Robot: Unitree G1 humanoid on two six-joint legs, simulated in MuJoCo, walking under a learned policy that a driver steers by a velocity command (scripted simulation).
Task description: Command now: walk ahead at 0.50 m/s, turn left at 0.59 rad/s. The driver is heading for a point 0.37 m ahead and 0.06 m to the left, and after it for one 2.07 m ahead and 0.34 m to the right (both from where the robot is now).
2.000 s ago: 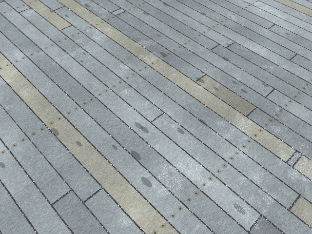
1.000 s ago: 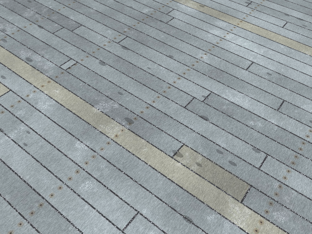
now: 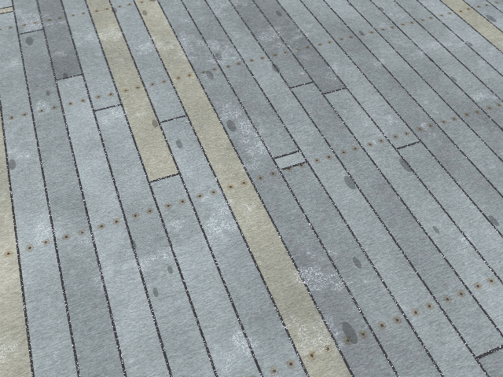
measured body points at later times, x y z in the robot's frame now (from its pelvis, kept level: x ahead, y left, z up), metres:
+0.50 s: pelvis +0.26 -0.03 +0.00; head +0.31 -0.03 +0.44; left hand +0.37 +0.25 -0.10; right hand +0.36 -0.30 -0.14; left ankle +0.11 +0.04 -0.65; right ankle +0.37 -0.10 -0.73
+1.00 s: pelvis +0.29 -0.01 +0.01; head +0.31 +0.01 +0.46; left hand +0.36 +0.28 -0.12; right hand +0.42 -0.27 -0.10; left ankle +0.29 +0.09 -0.73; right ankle +0.28 -0.12 -0.66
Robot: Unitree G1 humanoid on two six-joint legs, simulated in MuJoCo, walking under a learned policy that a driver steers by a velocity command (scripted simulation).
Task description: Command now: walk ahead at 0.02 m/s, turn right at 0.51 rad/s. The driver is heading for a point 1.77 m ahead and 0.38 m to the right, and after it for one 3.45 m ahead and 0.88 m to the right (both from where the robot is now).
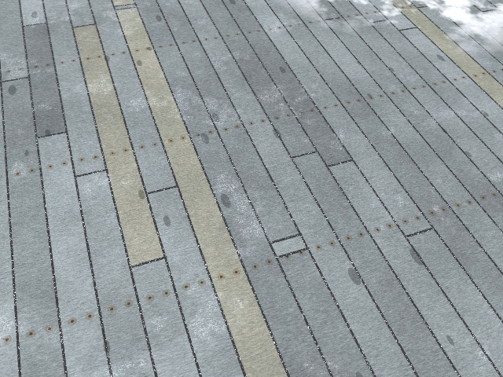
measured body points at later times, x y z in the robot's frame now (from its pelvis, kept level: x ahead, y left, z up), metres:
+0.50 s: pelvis -0.02 -0.04 +0.00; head +0.01 -0.07 +0.45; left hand +0.17 +0.21 -0.10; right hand +0.01 -0.34 -0.13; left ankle +0.04 +0.10 -0.68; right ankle -0.04 -0.11 -0.74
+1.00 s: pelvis -0.01 -0.01 +0.00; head +0.02 +0.00 +0.45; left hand +0.18 +0.20 -0.14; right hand -0.01 -0.29 -0.12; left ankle +0.04 +0.07 -0.74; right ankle -0.09 -0.11 -0.74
